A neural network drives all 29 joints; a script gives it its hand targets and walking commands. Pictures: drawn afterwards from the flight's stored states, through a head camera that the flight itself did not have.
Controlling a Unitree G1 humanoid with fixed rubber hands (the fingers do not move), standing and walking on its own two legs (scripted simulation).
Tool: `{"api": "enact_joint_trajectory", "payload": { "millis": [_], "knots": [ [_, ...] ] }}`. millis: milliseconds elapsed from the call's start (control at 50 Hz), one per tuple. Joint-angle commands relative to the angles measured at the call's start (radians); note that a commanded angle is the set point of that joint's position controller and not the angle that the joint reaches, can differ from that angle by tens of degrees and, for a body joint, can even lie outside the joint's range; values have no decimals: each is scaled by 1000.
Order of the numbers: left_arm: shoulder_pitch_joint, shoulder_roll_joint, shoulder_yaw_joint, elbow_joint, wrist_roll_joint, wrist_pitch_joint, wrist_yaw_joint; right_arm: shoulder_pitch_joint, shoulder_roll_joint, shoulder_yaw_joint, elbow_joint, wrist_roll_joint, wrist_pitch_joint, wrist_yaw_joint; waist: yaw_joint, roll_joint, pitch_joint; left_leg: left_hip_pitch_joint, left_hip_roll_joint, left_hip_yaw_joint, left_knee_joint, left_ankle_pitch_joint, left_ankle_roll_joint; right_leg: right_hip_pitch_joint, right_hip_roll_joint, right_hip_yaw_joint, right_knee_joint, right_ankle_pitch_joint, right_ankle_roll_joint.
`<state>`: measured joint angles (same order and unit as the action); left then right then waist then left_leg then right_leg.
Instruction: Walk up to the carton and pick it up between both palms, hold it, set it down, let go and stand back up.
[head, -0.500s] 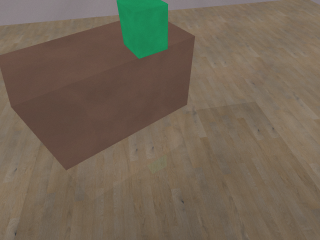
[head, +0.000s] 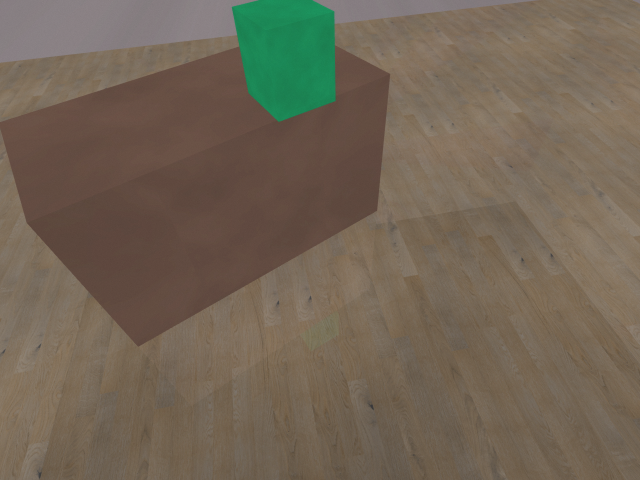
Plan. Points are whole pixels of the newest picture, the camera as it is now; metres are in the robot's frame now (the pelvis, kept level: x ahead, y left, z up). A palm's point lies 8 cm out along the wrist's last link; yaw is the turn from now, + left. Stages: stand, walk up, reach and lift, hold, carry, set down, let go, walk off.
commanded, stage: stand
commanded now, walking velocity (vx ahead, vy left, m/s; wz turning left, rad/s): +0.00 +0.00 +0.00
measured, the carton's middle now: (286, 56) +1.21 +0.14 -0.01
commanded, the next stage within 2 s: walk up in 1.78 s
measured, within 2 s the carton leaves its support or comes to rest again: neither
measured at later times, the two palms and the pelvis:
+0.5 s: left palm out of the picture -0.03 +0.19 -0.15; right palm out of the picture -0.04 -0.20 -0.14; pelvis +0.00 +0.00 +0.00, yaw +1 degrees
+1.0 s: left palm out of the picture -0.03 +0.20 -0.15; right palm out of the picture -0.03 -0.20 -0.14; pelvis +0.01 +0.01 +0.00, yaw +0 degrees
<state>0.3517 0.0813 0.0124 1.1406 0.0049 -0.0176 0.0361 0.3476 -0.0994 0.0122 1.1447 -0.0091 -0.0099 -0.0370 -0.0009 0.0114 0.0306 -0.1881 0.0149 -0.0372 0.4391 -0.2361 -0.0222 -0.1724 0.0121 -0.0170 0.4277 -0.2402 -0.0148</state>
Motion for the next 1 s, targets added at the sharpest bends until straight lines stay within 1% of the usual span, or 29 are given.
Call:
{"api": "enact_joint_trajectory", "payload": {
  "millis": [0,20,40,80,100,140,160,220,260,280,340,400,420,440,460,500,540,560,580,600,620,660,720,780,840,860,920,960,980],
  "knots": [
    [58,74,10,-19,14,-13,4,60,-151,-27,-12,-8,-17,-16,21,-115,65,-36,61,-54,-67,154,47,-18,-92,90,-83,191,-26],
    [30,67,6,-26,5,-10,2,85,-98,-20,-9,-7,-4,-13,-7,-57,122,-39,73,-50,-85,148,33,-61,-85,86,-95,133,-27],
    [96,97,12,-7,5,-4,5,71,-148,-27,-10,-5,-2,-6,23,37,121,-89,65,-38,-73,79,37,-23,-93,99,-109,129,-28],
    [107,62,9,-5,-3,0,8,99,13,8,12,-8,-2,-5,28,-53,127,-79,69,-62,-81,102,33,-24,-93,82,-87,103,-29],
    [95,47,-1,-12,5,-1,2,126,-76,-14,3,-3,-5,-2,-11,-15,93,-6,56,-46,-70,143,26,-55,-94,101,-106,130,-26],
    [56,39,2,-6,-7,-6,3,107,-99,-23,0,-2,-4,-8,-2,-26,43,-25,57,-52,-87,119,40,3,-77,70,-82,112,-14],
    [93,76,6,-2,-4,-12,1,100,-127,-30,-7,7,0,-4,-11,40,50,10,62,-56,-88,79,43,-57,-88,77,-87,75,-20],
    [108,14,-5,1,-1,-13,3,117,-7,-7,5,6,3,-7,-4,-18,63,9,62,-57,-89,140,43,-47,-98,74,-87,119,-20],
    [106,37,-3,19,0,-6,4,114,-128,-37,-12,-9,3,-16,-6,25,110,-31,56,-73,-103,66,32,-71,-79,75,-100,32,-8],
    [50,28,-3,-17,10,-10,4,128,-112,-30,11,1,6,-19,-8,-38,69,-50,60,-54,-81,62,43,1,-95,99,-116,64,-25],
    [75,93,26,-18,7,-17,1,54,-16,2,-14,-7,-7,-7,28,6,46,-30,56,-49,-88,108,42,-2,-118,128,-85,127,-35],
    [63,104,19,-18,12,-5,11,73,-139,-32,-12,5,-8,-9,-8,-14,75,-72,52,-58,-108,74,37,-19,-107,90,-88,63,-28],
    [62,93,21,-35,4,-10,2,51,-142,-35,-20,8,-7,-13,5,52,30,-64,41,-49,-89,94,45,36,-86,83,-99,81,-24],
    [101,79,17,-7,2,-12,10,73,-151,-41,-16,1,-2,-6,3,-1,57,-36,49,-56,-83,107,41,-1,-88,85,-97,81,-27],
    [109,131,38,-14,12,-19,14,86,-64,-22,0,-1,-2,-14,6,54,48,-10,61,-49,-90,178,29,-14,-105,82,-93,126,-30],
    [141,97,28,9,4,-12,6,65,-67,-26,-14,-8,-6,-13,33,-57,54,-14,53,-59,-66,119,42,-32,-73,66,-95,89,-13],
    [73,12,-6,0,7,-3,3,132,-132,-44,9,6,-5,2,-29,-37,91,-14,57,-51,-61,131,41,-53,-96,75,-83,104,-14],
    [117,15,-3,12,3,-3,11,125,-114,-36,-2,-6,-1,-2,-12,-83,71,14,57,-59,-82,130,45,-68,-91,67,-86,87,-14],
    [74,13,1,1,8,-11,3,92,-40,-17,0,-10,12,-12,-3,-15,81,-8,63,-37,-80,112,40,-65,-93,83,-101,71,-16],
    [106,47,7,-2,-9,-9,9,64,-4,-13,-10,-10,13,4,9,-43,88,-2,49,-39,-63,94,28,-91,-72,71,-115,-8,-9],
    [32,106,19,-32,6,-16,5,115,-37,-18,6,-10,20,-3,-30,-63,73,17,29,-38,-65,125,25,-90,-92,96,-122,-4,-18],
    [94,119,22,-26,0,-11,-8,94,-72,-21,5,-11,21,-14,26,5,140,-83,45,-28,-71,79,41,-61,-88,110,-111,67,-16],
    [108,71,7,-9,10,-9,1,98,-101,-22,3,14,9,4,11,-58,121,-47,50,-47,-92,103,30,-52,-98,106,-117,43,-24],
    [150,46,4,-1,-4,-11,0,72,-36,-13,-4,2,0,-7,24,-8,73,-25,58,-45,-74,92,41,-6,-88,97,-111,107,-26],
    [49,72,6,-26,4,-4,1,65,-103,-25,-12,8,-5,-6,-16,-31,18,34,62,-41,-88,119,43,-58,-83,88,-98,68,-23],
    [48,71,10,-42,3,-14,7,62,-174,-49,-10,3,-4,-7,-23,25,52,33,50,-39,-79,114,43,-68,-75,72,-105,63,-16],
    [48,135,26,-29,3,-21,4,97,-57,-25,4,1,9,3,-37,-43,67,27,48,-35,-78,176,40,-53,-89,76,-92,111,-17],
    [136,122,25,-3,-1,-7,6,108,24,1,29,-4,1,-7,32,38,89,-61,47,-46,-87,107,29,7,-88,73,-85,116,-18],
    [165,131,38,10,4,-3,10,118,-43,-5,9,1,-2,-7,21,17,65,-55,44,-34,-91,120,26,28,-94,91,-96,86,-21]
  ]
}}
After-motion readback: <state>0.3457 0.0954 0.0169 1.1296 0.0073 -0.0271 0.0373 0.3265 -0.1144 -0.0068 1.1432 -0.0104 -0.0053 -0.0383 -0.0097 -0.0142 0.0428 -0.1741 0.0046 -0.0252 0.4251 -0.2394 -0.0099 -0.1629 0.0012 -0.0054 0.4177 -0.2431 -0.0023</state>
